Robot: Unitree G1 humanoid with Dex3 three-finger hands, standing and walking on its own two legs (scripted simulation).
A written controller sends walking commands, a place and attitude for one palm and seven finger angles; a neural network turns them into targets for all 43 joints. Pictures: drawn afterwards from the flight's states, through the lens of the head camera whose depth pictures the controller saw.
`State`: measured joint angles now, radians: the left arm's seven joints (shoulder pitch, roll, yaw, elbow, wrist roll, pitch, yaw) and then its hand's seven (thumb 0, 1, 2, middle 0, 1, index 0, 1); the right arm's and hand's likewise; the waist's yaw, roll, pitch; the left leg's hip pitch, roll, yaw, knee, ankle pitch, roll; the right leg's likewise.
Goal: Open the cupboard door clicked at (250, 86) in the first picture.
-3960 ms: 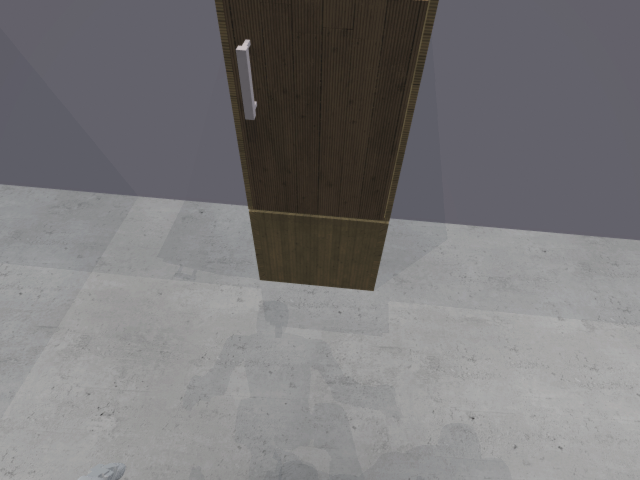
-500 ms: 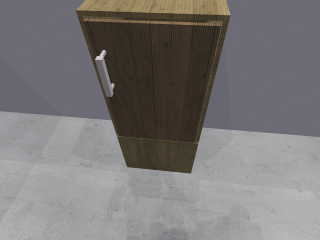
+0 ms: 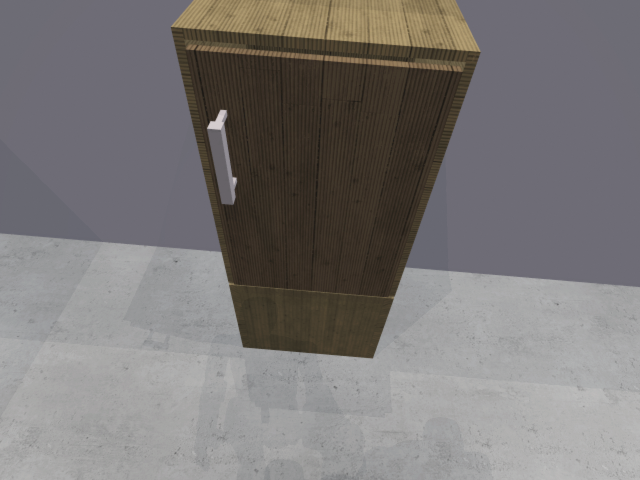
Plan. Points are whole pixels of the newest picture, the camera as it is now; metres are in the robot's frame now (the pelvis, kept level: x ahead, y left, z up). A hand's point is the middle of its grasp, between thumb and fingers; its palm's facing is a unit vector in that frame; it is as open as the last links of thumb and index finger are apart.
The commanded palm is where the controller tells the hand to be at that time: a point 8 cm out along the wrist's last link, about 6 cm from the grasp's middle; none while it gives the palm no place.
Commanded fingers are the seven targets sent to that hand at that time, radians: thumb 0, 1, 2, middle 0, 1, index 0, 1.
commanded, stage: come to a stop and stand still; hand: left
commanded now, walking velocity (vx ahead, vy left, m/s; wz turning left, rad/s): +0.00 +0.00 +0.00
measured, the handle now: (225, 159) +0.59 +0.21 +0.06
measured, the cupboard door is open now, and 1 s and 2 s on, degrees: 0 0 0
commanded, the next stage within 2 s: look again from close up in 0.08 s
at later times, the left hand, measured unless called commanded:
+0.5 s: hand out of the picture +0.01 +0.17 -0.18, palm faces +0.01 -0.97 -0.23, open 7.4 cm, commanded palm none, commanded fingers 0.00 0.90 0.90 -0.20 -0.30 -0.20 -0.30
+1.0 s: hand (206, 411) +0.20 +0.15 -0.01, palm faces +0.21 -0.98 -0.04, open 7.6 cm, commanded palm +0.12 +0.21 -0.05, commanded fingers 0.00 0.62 0.78 -0.22 -0.48 -0.22 -0.48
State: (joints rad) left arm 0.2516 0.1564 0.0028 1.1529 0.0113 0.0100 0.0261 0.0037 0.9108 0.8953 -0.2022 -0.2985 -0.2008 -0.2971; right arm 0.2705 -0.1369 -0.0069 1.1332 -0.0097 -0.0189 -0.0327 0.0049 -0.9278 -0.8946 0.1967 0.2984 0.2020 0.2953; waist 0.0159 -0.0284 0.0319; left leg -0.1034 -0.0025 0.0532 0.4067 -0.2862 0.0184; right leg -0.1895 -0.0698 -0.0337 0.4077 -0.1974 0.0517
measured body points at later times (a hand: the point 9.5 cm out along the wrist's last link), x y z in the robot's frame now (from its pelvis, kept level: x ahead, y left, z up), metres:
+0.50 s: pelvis +0.01 -0.01 -0.01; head +0.01 -0.03 +0.44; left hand +0.01 +0.22 -0.16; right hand +0.01 -0.23 -0.17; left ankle -0.04 +0.10 -0.74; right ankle +0.01 -0.15 -0.74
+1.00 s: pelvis -0.01 -0.04 -0.03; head +0.01 -0.05 +0.42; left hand +0.18 +0.21 -0.01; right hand +0.13 -0.30 -0.12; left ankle -0.04 +0.10 -0.74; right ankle +0.01 -0.15 -0.74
